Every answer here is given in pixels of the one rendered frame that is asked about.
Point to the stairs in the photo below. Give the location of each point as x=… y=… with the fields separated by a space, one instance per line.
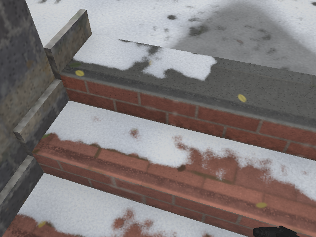
x=122 y=163

